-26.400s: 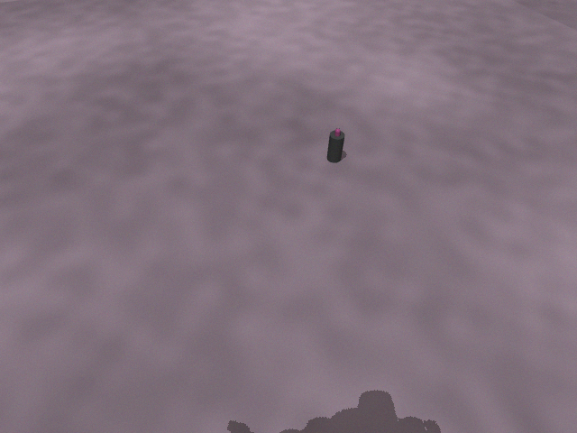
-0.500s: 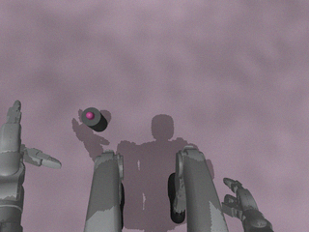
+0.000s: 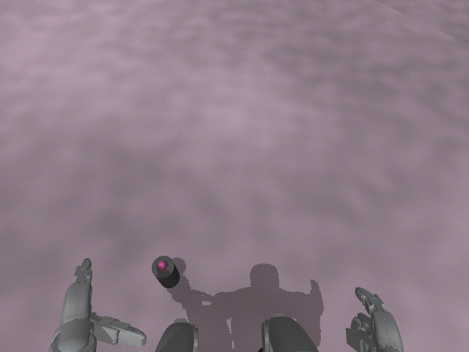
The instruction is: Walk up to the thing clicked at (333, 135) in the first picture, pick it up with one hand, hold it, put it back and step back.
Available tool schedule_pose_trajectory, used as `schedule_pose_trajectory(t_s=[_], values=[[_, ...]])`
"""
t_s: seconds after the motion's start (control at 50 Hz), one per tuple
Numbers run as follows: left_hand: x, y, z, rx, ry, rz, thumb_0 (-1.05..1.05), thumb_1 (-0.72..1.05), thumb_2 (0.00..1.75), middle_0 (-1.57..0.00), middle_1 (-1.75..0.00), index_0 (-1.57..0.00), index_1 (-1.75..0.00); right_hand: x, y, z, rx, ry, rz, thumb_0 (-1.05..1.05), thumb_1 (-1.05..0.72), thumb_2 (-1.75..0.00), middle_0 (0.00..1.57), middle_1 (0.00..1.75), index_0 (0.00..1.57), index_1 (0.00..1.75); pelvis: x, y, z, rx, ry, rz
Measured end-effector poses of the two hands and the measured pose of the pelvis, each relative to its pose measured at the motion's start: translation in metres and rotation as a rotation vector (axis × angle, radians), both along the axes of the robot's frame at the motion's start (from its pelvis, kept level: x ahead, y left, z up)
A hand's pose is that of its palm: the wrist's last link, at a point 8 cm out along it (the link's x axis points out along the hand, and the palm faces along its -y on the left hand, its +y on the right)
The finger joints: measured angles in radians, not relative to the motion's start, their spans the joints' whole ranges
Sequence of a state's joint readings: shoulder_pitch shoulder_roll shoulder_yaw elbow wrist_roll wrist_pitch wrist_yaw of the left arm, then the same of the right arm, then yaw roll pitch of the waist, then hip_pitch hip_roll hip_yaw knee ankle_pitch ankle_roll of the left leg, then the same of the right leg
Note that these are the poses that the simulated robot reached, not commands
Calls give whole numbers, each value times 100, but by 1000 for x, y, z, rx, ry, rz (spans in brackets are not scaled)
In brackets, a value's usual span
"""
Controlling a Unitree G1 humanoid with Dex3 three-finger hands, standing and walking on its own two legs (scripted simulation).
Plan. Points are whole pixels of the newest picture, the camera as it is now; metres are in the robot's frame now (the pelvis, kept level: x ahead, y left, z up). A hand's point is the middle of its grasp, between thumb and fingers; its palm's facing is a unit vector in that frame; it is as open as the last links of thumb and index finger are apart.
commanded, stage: home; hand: left
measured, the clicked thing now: (165, 271) +0.41 +0.21 -0.59
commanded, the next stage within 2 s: stand in 1.88 s
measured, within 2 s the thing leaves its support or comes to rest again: neither
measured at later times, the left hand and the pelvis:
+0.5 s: hand (110, 328) +0.17 +0.19 -0.02, palm faces +0.12 -0.95 -0.29, open 17.7 cm; pelvis +0.01 +0.00 +0.04, yaw +1 degrees
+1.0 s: hand (117, 323) +0.18 +0.18 -0.02, palm faces +0.11 -0.95 -0.28, open 17.7 cm; pelvis +0.01 +0.00 +0.04, yaw +1 degrees
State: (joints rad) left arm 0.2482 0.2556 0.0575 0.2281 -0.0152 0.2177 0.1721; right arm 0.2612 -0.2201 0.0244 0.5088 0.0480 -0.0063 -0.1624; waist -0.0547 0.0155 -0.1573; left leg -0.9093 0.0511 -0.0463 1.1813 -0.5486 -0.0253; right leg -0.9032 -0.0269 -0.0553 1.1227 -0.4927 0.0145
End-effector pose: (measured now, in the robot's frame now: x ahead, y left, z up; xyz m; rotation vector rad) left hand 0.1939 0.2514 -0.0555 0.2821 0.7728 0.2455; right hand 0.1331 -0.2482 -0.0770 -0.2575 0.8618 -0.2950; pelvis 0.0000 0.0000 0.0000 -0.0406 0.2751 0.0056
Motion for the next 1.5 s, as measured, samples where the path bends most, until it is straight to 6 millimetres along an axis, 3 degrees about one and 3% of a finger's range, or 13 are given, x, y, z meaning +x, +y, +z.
schedule_pose_trajectory(t_s=[0.16, 0.28, 0.46, 0.88, 1.5], values=[[-19, -16, 54, -22, -45, -21, -1, -59, 2, -6, -5, -6, -4, 11, 11, 33, 12, -111, -16, 1, -90, -91, 20, 30, 20, 30, 14, 6, 27, 1, -86, -1], [-31, -20, 69, -39, -64, -17, -1, -59, 2, -6, -5, -6, -4, 28, 21, 47, 26, -189, 22, 1, -90, -91, 20, 30, 20, 30, 15, 7, 34, 5, -125, 2], [-43, -18, 63, -50, -28, 2, -1, -59, 2, -6, -5, -6, -4, 41, 23, 58, 13, -233, 85, 1, -90, -91, 20, 30, 21, 30, 11, 3, 37, 8, -142, 11], [-35, -27, 67, -54, -38, -15, -1, -59, 1, -5, -5, -5, -4, 24, 11, 49, 16, -172, 54, 2, -90, -90, 20, 30, 20, 30, 14, -3, 40, 12, -153, 7], [-42, -29, 67, -61, -39, -9, -1, -59, 2, -6, -5, -6, -4, 25, 11, 53, 15, -199, 69, 2, -90, -90, 20, 30, 20, 30, 8, -4, 41, 15, -159, 7]])
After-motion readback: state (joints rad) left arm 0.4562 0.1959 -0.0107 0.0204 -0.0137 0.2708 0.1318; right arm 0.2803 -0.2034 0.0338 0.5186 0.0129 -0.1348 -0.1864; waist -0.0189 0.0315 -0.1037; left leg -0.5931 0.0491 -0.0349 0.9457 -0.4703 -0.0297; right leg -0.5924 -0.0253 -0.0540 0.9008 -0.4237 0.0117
